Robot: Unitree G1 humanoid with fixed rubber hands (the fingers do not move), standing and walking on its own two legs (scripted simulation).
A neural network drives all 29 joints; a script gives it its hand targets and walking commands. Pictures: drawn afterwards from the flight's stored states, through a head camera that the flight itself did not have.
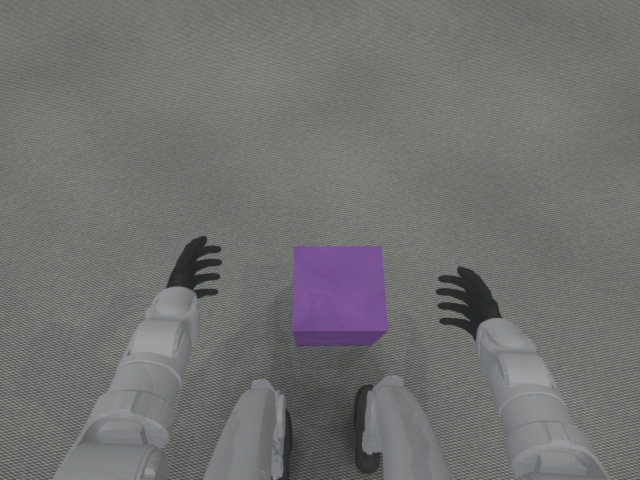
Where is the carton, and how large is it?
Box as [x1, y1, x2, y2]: [292, 246, 387, 345]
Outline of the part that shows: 294,246 292,330 296,345 371,345 387,330 381,246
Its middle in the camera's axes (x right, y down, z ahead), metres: +0.04 +0.15 +1.00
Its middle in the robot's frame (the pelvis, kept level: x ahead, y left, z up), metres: +0.46 -0.04 -0.56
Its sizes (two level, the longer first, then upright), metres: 0.210 0.200 0.250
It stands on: the floor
